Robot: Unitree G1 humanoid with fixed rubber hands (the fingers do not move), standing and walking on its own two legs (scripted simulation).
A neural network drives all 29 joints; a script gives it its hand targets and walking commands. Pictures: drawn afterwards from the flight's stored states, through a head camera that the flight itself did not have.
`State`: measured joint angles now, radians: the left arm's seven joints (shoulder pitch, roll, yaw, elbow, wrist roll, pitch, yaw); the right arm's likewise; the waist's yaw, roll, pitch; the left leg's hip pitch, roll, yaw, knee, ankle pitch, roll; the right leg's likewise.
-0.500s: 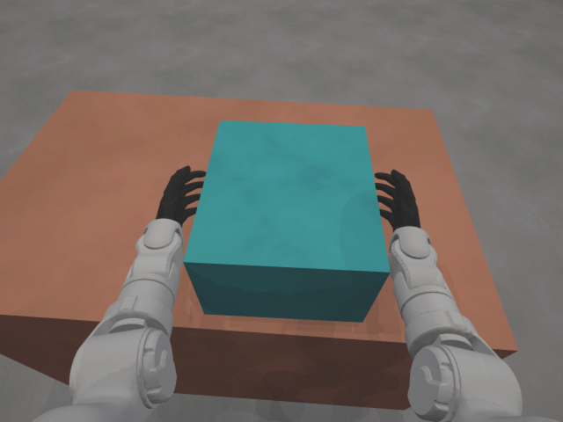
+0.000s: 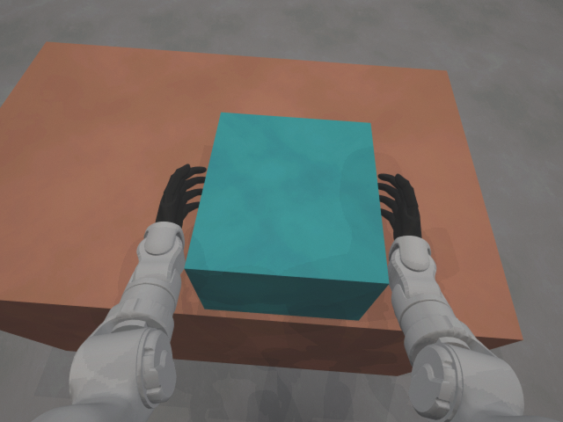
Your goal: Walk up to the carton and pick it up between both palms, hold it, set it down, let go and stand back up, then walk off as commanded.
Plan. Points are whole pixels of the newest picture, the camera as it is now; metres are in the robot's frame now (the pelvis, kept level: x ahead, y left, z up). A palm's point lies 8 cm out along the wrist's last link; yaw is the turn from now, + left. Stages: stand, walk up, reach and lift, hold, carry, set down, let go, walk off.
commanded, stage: set down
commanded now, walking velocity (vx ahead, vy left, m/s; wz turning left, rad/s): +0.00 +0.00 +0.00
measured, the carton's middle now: (288, 214) +0.43 -0.04 -0.04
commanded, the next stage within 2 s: none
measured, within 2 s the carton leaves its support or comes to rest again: rests again in 0.22 s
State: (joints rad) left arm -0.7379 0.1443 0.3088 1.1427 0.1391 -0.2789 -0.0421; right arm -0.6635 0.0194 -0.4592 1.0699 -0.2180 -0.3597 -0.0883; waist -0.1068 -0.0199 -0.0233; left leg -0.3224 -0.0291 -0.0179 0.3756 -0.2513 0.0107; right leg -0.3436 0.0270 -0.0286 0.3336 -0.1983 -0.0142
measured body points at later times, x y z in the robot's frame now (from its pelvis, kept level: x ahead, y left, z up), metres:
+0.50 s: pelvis -0.02 +0.00 +0.00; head +0.09 +0.02 +0.43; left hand +0.42 +0.14 -0.01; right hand +0.36 -0.21 +0.00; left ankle -0.07 +0.10 -0.74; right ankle -0.04 -0.10 -0.74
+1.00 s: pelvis -0.02 +0.00 +0.00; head +0.09 +0.03 +0.43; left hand +0.42 +0.14 -0.01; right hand +0.36 -0.21 +0.00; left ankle -0.07 +0.10 -0.74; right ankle -0.04 -0.10 -0.74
